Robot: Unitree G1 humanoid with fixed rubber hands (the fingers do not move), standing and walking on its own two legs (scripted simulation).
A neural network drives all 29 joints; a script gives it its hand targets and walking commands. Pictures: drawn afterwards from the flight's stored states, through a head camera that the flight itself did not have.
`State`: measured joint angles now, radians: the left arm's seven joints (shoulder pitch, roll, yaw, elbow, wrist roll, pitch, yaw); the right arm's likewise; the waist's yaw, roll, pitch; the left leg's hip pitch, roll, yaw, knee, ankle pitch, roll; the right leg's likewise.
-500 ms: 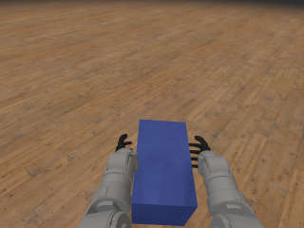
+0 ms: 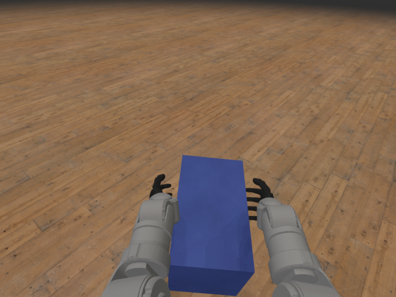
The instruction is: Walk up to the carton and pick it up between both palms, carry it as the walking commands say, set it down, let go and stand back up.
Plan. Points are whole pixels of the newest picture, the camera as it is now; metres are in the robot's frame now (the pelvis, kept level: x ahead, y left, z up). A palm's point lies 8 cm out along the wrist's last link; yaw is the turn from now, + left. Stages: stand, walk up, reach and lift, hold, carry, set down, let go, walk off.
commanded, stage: hold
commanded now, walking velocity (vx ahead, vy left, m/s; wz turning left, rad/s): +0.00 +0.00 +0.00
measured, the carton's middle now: (207, 221) +0.34 -0.01 -0.02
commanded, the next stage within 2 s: carry in 0.66 s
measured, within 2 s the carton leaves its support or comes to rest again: neither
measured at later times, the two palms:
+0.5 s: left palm (158, 205) +0.32 +0.10 +0.06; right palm (266, 208) +0.32 -0.13 +0.06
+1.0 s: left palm (161, 193) +0.32 +0.09 +0.10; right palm (276, 192) +0.32 -0.14 +0.10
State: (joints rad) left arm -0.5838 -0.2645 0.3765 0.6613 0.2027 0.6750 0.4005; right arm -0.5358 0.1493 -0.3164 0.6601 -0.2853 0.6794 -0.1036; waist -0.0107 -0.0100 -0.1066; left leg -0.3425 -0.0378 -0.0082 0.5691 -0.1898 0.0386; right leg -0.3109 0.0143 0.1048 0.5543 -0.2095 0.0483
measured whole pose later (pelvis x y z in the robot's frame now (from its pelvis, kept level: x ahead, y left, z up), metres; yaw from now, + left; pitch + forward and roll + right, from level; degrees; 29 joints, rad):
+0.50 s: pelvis +0.00 +0.00 +0.00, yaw +0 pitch -2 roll -1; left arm -0.58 -0.26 0.38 0.67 0.20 0.66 0.39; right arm -0.54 0.15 -0.32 0.66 -0.29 0.68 -0.10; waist -0.01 -0.01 -0.11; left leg -0.34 -0.04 -0.01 0.57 -0.19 0.04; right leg -0.31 0.01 0.10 0.55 -0.21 0.05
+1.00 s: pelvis +0.00 -0.03 -0.01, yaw +2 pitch -3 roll +0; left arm -0.56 -0.26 0.31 0.34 0.20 0.97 0.28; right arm -0.54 0.17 -0.23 0.33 -0.17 1.00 -0.24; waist -0.01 0.00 -0.12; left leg -0.36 -0.03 -0.02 0.75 -0.33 0.03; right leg -0.33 0.02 0.05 0.66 -0.28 0.01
